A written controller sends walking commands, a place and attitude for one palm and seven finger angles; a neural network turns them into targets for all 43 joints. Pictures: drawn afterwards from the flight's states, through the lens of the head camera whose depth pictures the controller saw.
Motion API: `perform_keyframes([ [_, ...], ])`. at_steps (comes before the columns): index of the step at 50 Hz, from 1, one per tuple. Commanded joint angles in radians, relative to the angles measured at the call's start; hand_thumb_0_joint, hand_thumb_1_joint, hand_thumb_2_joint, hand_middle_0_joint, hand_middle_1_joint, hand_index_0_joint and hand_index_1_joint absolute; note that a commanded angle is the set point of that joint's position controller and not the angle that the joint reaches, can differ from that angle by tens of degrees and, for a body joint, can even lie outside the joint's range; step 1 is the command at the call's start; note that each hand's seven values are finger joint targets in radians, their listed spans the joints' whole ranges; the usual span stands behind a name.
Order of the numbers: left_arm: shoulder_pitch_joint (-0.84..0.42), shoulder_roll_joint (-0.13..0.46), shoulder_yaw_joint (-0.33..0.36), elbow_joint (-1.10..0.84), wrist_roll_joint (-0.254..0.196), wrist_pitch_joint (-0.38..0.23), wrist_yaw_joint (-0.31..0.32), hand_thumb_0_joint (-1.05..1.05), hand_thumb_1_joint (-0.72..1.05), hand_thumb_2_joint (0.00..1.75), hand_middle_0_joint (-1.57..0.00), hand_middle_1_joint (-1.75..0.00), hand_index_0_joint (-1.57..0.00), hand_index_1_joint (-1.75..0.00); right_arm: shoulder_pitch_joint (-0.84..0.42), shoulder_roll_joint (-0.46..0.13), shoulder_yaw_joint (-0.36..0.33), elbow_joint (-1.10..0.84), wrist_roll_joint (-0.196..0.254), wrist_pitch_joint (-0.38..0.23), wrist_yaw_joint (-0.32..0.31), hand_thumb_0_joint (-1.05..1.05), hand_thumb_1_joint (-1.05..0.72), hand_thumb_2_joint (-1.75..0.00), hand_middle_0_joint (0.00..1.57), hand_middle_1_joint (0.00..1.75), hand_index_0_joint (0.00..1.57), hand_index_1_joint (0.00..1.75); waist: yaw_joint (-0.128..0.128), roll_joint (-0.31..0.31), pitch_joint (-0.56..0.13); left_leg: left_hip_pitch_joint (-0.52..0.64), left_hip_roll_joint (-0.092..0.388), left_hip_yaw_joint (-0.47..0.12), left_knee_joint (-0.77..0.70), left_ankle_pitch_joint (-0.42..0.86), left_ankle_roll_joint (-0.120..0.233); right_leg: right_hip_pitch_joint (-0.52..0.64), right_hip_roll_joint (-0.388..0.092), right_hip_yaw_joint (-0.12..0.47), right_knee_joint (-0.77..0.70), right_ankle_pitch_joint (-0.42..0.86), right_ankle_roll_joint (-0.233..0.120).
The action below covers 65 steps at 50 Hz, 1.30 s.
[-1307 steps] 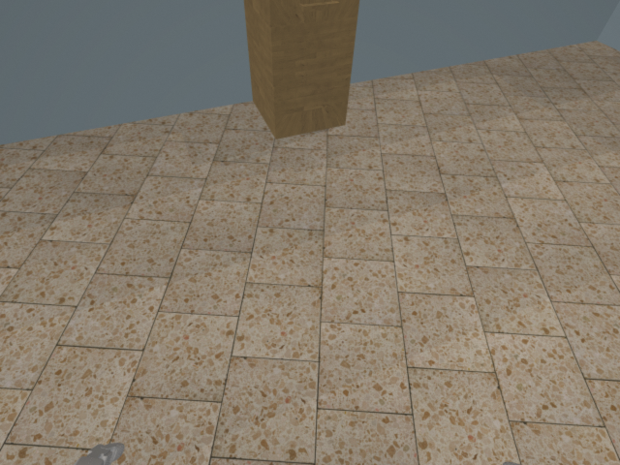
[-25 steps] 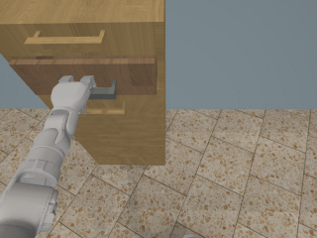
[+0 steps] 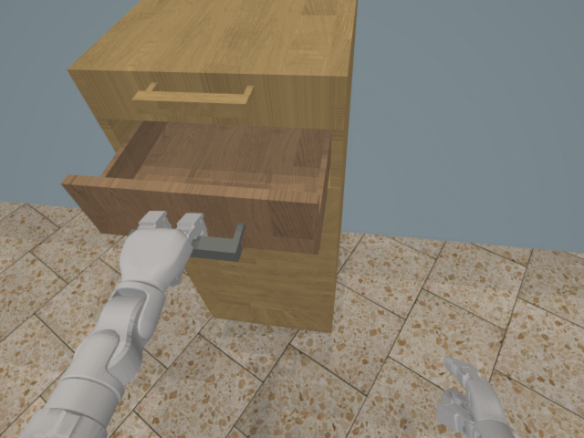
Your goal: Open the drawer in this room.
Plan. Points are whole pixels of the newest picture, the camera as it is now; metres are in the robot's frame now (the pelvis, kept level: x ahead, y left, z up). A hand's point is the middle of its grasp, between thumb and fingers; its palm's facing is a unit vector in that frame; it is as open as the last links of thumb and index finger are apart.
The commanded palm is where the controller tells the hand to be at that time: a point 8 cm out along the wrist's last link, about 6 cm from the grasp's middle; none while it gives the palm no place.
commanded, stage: pull the drawer open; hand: left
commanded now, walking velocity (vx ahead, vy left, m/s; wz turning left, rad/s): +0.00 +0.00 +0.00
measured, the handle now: (188, 234) +0.38 +0.20 +0.05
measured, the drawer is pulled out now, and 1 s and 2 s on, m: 0.16 0.30 0.29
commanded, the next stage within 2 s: open the thumb to release the handle in 0.84 s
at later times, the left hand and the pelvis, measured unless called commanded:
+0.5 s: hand (141, 348) +0.22 +0.22 +0.03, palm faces -0.02 -0.07 -1.00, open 5.9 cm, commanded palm +0.18 +0.23 +0.10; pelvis -0.01 -0.01 +0.00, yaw -1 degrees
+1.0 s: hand (127, 373) +0.19 +0.23 +0.03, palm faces -0.01 -0.06 -1.00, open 6.1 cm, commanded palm +0.16 +0.25 +0.10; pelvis -0.01 -0.01 -0.01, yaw -3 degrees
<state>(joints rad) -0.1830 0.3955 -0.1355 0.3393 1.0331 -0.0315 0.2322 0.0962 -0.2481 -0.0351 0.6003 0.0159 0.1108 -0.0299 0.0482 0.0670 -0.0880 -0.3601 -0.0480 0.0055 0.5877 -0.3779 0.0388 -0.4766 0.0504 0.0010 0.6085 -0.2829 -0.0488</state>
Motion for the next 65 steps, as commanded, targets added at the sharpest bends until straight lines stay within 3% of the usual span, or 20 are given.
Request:
perform_keyframes([
  [1,-0.176,0.227,0.184,-0.353,-0.022,-0.006,0.062,0.00,0.90,0.90,-0.40,-1.35,-0.40,-1.35,-0.062,-0.092,-0.030,-0.132,-0.013,-0.039,-0.004,0.00,-0.90,-0.90,0.20,0.30,0.20,0.30,0.031,-0.019,-0.351,0.090,0.015,-0.005,-0.028,0.575,-0.024,0.304,-0.028,0.037,-0.020,0.420,0.003],
  [2,-0.140,0.201,0.169,-0.380,-0.028,-0.007,0.059,0.00,0.90,0.90,-0.40,-1.35,-0.40,-1.35,-0.072,-0.087,-0.027,-0.139,-0.015,-0.041,-0.002,0.00,-0.90,-0.90,0.20,0.30,0.20,0.30,0.032,-0.026,-0.339,0.090,0.016,-0.004,-0.030,0.564,-0.023,0.303,-0.029,0.039,-0.023,0.417,0.004],
  [3,-0.106,0.222,0.195,-0.401,-0.032,-0.011,0.056,0.00,0.90,0.90,-0.40,-1.35,-0.40,-1.35,-0.075,-0.090,-0.026,-0.140,-0.015,-0.043,-0.001,0.00,-0.90,-0.90,0.20,0.30,0.20,0.30,0.033,-0.044,-0.338,0.091,0.018,-0.006,-0.033,0.565,-0.024,0.311,-0.027,0.042,-0.028,0.415,0.004],
  [7,-0.043,0.188,0.171,-0.487,-0.023,-0.019,0.061,0.00,0.90,0.90,-0.40,-1.35,-0.40,-1.35,-0.102,-0.082,-0.017,-0.150,-0.024,-0.051,0.004,0.00,-0.90,-0.90,0.20,0.30,0.20,0.30,0.030,-0.014,-0.263,0.085,0.018,-0.008,-0.037,0.512,-0.027,0.258,-0.023,0.042,-0.034,0.354,0.000],
  [13,0.109,0.204,0.204,-0.604,-0.019,-0.026,0.078,0.00,0.90,0.90,-0.40,-1.35,-0.40,-1.35,-0.117,-0.080,-0.015,-0.155,-0.036,-0.065,0.008,0.00,-0.90,-0.90,0.20,0.30,0.20,0.30,0.041,0.001,-0.274,0.095,0.015,-0.012,-0.034,0.475,-0.030,0.268,-0.020,0.060,-0.035,0.325,-0.004],
  [20,0.249,0.240,0.267,-0.645,-0.032,-0.037,0.103,0.00,0.90,0.90,-0.40,-1.35,-0.40,-1.35,-0.134,-0.077,-0.009,-0.148,-0.040,-0.070,0.000,0.00,-0.90,-0.90,0.20,0.30,0.20,0.30,0.052,-0.023,-0.218,0.048,0.008,-0.017,-0.044,0.365,-0.029,0.264,-0.022,0.076,-0.039,0.267,-0.007],
  [26,0.482,0.206,0.274,-0.772,-0.050,-0.045,0.127,0.00,0.90,0.90,-0.40,-1.35,-0.40,-1.35,-0.145,-0.078,-0.008,-0.172,-0.042,-0.082,0.009,0.00,-0.90,-0.90,0.20,0.30,0.20,0.30,0.069,-0.006,-0.218,0.048,0.015,-0.016,-0.029,0.404,-0.035,0.256,-0.025,0.088,-0.027,0.295,-0.004],
  [30,0.591,0.235,0.327,-0.802,-0.062,-0.035,0.147,0.00,0.90,0.90,-0.40,-1.35,-0.40,-1.35,-0.153,-0.087,-0.004,-0.181,-0.041,-0.078,0.007,0.00,-0.90,-0.90,0.20,0.30,0.20,0.30,0.069,-0.040,-0.187,0.008,0.013,-0.011,-0.026,0.330,-0.030,0.253,-0.027,0.109,-0.032,0.275,-0.001],
  [36,0.782,0.250,0.379,-0.832,-0.065,-0.027,0.179,0.00,0.90,0.90,-0.40,-1.35,-0.40,-1.35,-0.153,-0.096,0.003,-0.201,-0.041,-0.072,0.010,0.00,-0.90,-0.90,0.20,0.30,0.20,0.30,0.093,0.008,-0.186,-0.015,0.015,-0.005,-0.008,0.324,-0.030,0.250,-0.030,0.125,-0.018,0.290,-0.002],
  [38,0.786,0.279,0.409,-0.857,-0.066,-0.019,0.188,0.00,0.90,0.90,-0.40,-1.35,-0.40,-1.35,-0.161,-0.105,0.004,-0.206,-0.040,-0.065,0.010,0.00,-0.90,-0.90,0.20,0.30,0.20,0.30,0.093,0.039,-0.210,-0.007,0.020,-0.004,0.003,0.362,-0.036,0.251,-0.026,0.136,-0.011,0.321,-0.004],
  [39,0.782,0.255,0.383,-0.867,-0.063,-0.014,0.190,0.00,0.90,0.90,-0.40,-1.35,-0.40,-1.35,-0.160,-0.100,0.007,-0.206,-0.043,-0.063,0.013,0.00,-0.90,-0.90,0.20,0.30,0.20,0.30,0.088,0.053,-0.201,-0.007,0.017,-0.003,0.007,0.360,-0.033,0.239,-0.030,0.134,-0.006,0.326,-0.003],
  [42,0.799,0.262,0.403,-0.854,-0.066,-0.011,0.196,0.00,0.90,0.90,-0.40,-1.35,-0.40,-1.35,-0.153,-0.099,0.003,-0.204,-0.043,-0.058,0.014,0.00,-0.90,-0.90,0.20,0.30,0.20,0.30,0.083,0.022,-0.194,-0.019,0.018,-0.005,0.017,0.368,-0.030,0.231,-0.026,0.131,0.003,0.346,-0.002],
  [46,0.824,0.260,0.409,-0.866,-0.073,-0.011,0.207,0.00,0.90,0.90,-0.40,-1.35,-0.40,-1.35,-0.148,-0.101,-0.002,-0.207,-0.043,-0.054,0.018,0.00,-0.90,-0.90,0.20,0.30,0.20,0.30,0.082,0.036,-0.211,-0.012,0.021,-0.007,0.031,0.414,-0.033,0.227,-0.026,0.131,0.017,0.394,-0.002],
  [47,0.524,0.290,0.393,-0.837,-0.051,-0.023,0.210,0.00,0.90,0.90,-0.40,-1.35,-0.40,-1.35,-0.154,-0.101,0.000,-0.167,-0.050,-0.045,0.010,0.00,-0.90,-0.90,0.20,0.30,0.20,0.30,0.017,0.007,-0.180,-0.014,0.005,-0.021,0.045,0.357,-0.027,0.163,-0.021,0.124,0.022,0.362,-0.005],
  [50,0.599,0.283,0.421,-0.741,-0.044,-0.040,0.219,0.00,0.69,0.81,-0.38,-1.33,-0.38,-1.33,-0.133,-0.082,-0.016,-0.170,-0.052,-0.060,-0.001,0.00,-0.90,-0.90,0.20,0.30,0.20,0.30,0.053,0.005,-0.202,-0.003,0.009,-0.021,0.044,0.326,-0.024,0.167,-0.018,0.110,0.019,0.290,-0.007],
  [53,0.550,0.260,0.379,-0.772,-0.060,-0.036,0.209,0.00,0.48,0.72,-0.37,-1.30,-0.37,-1.30,-0.132,-0.088,-0.020,-0.167,-0.047,-0.060,0.001,0.00,-0.90,-0.90,0.20,0.30,0.20,0.30,0.045,0.040,-0.263,0.035,0.008,-0.022,0.051,0.396,-0.036,0.182,-0.020,0.102,0.028,0.335,-0.005],
  [56,0.536,0.231,0.333,-0.743,-0.069,-0.020,0.180,0.00,0.27,0.63,-0.35,-1.28,-0.35,-1.28,-0.141,-0.088,-0.018,-0.159,-0.043,-0.062,-0.005,0.00,-0.90,-0.90,0.20,0.30,0.20,0.30,0.039,-0.026,-0.226,0.018,0.012,-0.025,0.039,0.367,-0.032,0.179,-0.024,0.090,0.017,0.313,0.003],
  [59,0.507,0.267,0.344,-0.705,-0.058,-0.007,0.151,0.00,0.06,0.54,-0.34,-1.26,-0.34,-1.26,-0.153,-0.090,-0.005,-0.156,-0.042,-0.053,-0.012,0.00,-0.90,-0.90,0.20,0.30,0.20,0.30,0.045,-0.087,-0.193,-0.014,0.009,-0.027,0.024,0.315,-0.024,0.200,-0.029,0.102,0.003,0.301,0.006],
  [60,0.516,0.238,0.314,-0.701,-0.056,0.000,0.139,0.00,-0.01,0.51,-0.33,-1.25,-0.33,-1.25,-0.163,-0.086,-0.004,-0.160,-0.041,-0.052,-0.012,0.00,-0.90,-0.90,0.20,0.30,0.20,0.30,0.050,-0.074,-0.178,-0.013,0.008,-0.025,0.016,0.305,-0.024,0.204,-0.031,0.099,-0.003,0.291,0.005],
  [65,0.479,0.245,0.299,-0.707,-0.059,0.006,0.099,0.00,-0.36,0.36,-0.31,-1.22,-0.31,-1.22,-0.165,-0.084,0.006,-0.159,-0.039,-0.051,-0.015,0.00,-0.90,-0.90,0.20,0.30,0.20,0.30,0.055,-0.051,-0.167,0.002,0.009,-0.024,-0.006,0.282,-0.025,0.223,-0.033,0.096,-0.027,0.246,0.004],
])
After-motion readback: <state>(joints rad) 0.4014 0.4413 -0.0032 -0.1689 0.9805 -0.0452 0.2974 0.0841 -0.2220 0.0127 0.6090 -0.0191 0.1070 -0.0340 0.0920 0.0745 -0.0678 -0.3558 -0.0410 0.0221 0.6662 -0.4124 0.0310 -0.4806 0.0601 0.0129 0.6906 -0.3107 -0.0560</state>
